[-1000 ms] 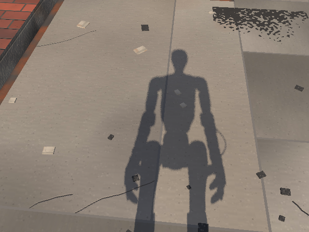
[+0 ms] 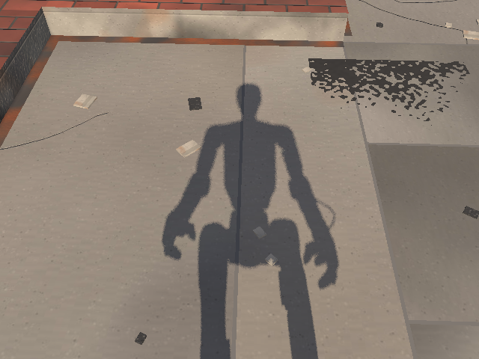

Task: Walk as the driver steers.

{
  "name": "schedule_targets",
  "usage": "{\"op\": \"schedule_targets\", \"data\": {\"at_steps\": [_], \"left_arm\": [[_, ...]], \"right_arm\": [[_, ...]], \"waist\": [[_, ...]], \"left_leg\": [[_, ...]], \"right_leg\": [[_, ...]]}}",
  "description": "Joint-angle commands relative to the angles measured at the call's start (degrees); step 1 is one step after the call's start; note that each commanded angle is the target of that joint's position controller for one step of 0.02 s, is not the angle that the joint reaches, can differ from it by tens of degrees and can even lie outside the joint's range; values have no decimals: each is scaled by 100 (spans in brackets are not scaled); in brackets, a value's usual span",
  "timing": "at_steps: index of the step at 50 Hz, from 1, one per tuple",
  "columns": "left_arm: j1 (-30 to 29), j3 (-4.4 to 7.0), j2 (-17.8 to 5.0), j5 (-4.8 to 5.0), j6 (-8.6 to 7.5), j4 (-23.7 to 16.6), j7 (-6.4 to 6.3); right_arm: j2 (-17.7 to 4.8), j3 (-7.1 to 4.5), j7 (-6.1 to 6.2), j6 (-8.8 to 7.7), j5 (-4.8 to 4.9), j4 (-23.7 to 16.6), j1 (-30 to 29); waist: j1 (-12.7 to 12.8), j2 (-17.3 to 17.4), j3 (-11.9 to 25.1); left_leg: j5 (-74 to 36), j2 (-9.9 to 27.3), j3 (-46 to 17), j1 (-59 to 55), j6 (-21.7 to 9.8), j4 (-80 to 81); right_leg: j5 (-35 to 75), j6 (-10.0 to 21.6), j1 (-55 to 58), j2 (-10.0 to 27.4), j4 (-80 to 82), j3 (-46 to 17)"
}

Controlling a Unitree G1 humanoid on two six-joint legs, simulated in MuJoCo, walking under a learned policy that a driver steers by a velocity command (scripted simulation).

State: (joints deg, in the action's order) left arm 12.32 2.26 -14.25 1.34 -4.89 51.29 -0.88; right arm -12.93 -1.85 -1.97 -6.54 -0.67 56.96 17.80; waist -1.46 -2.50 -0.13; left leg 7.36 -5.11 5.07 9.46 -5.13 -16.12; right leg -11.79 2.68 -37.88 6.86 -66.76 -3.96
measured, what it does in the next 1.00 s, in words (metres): walks ahead, turning right: right foot, then left foot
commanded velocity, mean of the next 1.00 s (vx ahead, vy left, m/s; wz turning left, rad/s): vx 0.50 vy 0.00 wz -0.51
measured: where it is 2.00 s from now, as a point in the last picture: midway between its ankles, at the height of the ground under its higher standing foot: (386, 240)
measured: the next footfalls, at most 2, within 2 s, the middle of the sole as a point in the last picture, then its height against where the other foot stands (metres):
right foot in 0.34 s outside the picture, level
left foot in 0.82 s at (271, 309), level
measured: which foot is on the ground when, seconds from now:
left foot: down 0.00-0.34, up 0.36-0.80, down 0.82-1.00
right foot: up 0.00-0.32, down 0.34-0.82, up 0.84-1.00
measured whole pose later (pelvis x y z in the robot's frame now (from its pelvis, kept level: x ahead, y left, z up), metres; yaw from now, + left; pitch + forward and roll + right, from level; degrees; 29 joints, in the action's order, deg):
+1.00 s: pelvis +0.55 -0.14 +0.00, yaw -32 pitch +2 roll +1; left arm 16.9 3.9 -16.8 1.5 -1.9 40.3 -0.3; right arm -14.7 -3.3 -0.6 -6.4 -0.6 44.2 12.3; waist -0.7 -2.8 -0.3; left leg 10.3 -1.7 3.7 15.8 -1.9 -24.0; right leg -19.4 1.6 -30.3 1.3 -68.8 -4.5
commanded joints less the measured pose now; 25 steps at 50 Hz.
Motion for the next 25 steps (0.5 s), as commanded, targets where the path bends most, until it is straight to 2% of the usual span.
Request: {"op": "schedule_targets", "data": {"at_steps": [1, 3, 7, 10, 12, 13, 14, 15, 16, 17, 18, 19, 20, 21, 22, 23, 25], "left_arm": [[359, 82, -237, -38, 69, -182, -26], [22, 89, -222, -22, 34, -297, 12], [-771, 37, -114, -30, -3, -585, 142], [-1241, -2, -70, -11, 3, -863, 269], [-1396, 0, -96, -3, 5, -1058, 357], [-1371, 16, -137, -1, 4, -1134, 399], [-1217, 57, -221, -2, 6, -1177, 431], [-819, 140, -364, -4, 12, -1141, 446], [49, 298, -606, 17, 14, -937, 443], [1131, 537, -1140, 18, 41, -692, 357], [1423, 687, -1898, 11, 55, -676, 286], [1623, 565, -1477, -39, 24, -772, 264], [1406, 473, -1131, -103, -4, -762, 243], [945, 409, -917, -72, -10, -872, 229], [455, 345, -729, -77, 2, -1028, 242], [186, 288, -586, -121, -1, -1141, 239], [100, 298, -656, -97, -11, -1199, 224]], "right_arm": [[-722, -122, 112, -123, -25, -267, -249], [-799, -130, 171, -98, -13, -226, -99], [-902, -130, 240, -42, 45, -151, 178], [-964, -149, 255, 62, 76, -45, 445], [-1032, -176, 260, 150, 104, -34, 473], [-1089, -196, 268, 194, 119, -66, 399], [-1173, -217, 282, 232, 120, -131, 269], [-1248, -238, 304, 275, 112, -198, 155], [-1232, -230, 328, 330, 96, -273, 39], [-1145, -180, 351, 311, 55, -427, 36], [-274, 100, 227, 114, -107, -724, 578], [-691, 33, 138, -184, 89, -795, 215], [-1019, -73, 93, -334, 298, -1012, -404], [-973, -47, 115, -381, 269, -1110, -644], [-957, -84, 162, -351, 155, -1076, -691], [-992, -139, 183, -258, 109, -1089, -569], [-843, -157, 180, -83, 37, -1165, -451]], "waist": [[259, 479, -274], [142, 422, -247], [-166, 425, -371], [-346, 408, -537], [-336, 450, -575], [-264, 507, -536], [-119, 624, -384], [125, 753, -74], [595, 693, 400], [1037, 317, 985], [575, -1288, 1637], [814, -956, 2423], [881, -713, 1625], [663, -140, 1134], [385, 286, 759], [149, 239, 625], [-38, 191, 430]], "left_leg": [[-547, 1722, -967, 484, -885, 1144], [-729, 1720, -737, 124, -760, 1095], [-767, 1784, -304, -467, -574, 1070], [-859, 1988, -139, -1158, -506, 830], [-1192, 2130, -56, -1533, -427, 532], [-1718, 2162, 33, -1621, -366, 287], [-2725, 2153, 164, -1610, -288, -92], [-3860, 2108, 314, -1536, -200, -735], [-4529, 1904, 540, -1263, -47, -1883], [-3571, 1633, 612, -9, 204, -3549], [1215, 504, 386, 2722, 597, -5829], [2397, 242, -926, 3527, 506, -6700], [1959, 598, -1104, 4076, 316, -6715], [1451, 873, -1050, 3921, 243, -6261], [1174, 1067, -995, 3496, 281, -5739], [1034, 1211, -1030, 3019, 321, -5389], [919, 1212, -937, 2685, 488, -4895]], "right_leg": [[830, -97, -249, 227, 484, -229], [1369, -76, -449, 135, 1166, -268], [1901, -57, -442, -16, 2361, 95], [1538, 7, -688, -61, 2805, 276], [969, 124, -728, -128, 2963, 441], [633, 209, -563, -211, 3033, 581], [330, 316, -141, -383, 3083, 777], [143, 431, 548, -638, 3092, 998], [361, 602, 1706, -956, 3385, 1138], [506, 923, 3529, -624, 3556, 283], [2, 1996, 5785, 974, 3950, -2892], [-263, 2302, 6347, 1420, 4931, -4539], [149, 1904, 5944, 1157, 4906, -3611], [621, 1662, 5061, 898, 4888, -2746], [1221, 1502, 4098, 668, 4992, -2143], [1550, 1423, 3475, 489, 5146, -1795], [1897, 1458, 2839, 311, 5358, -1518]]}}
Velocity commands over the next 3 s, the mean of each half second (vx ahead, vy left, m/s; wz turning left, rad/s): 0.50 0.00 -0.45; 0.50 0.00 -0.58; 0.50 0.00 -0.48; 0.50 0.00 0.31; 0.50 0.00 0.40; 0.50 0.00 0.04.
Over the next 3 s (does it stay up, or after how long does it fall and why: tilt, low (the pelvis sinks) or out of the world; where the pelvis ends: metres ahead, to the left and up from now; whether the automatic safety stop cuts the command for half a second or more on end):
stays up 1.46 -0.73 -0.02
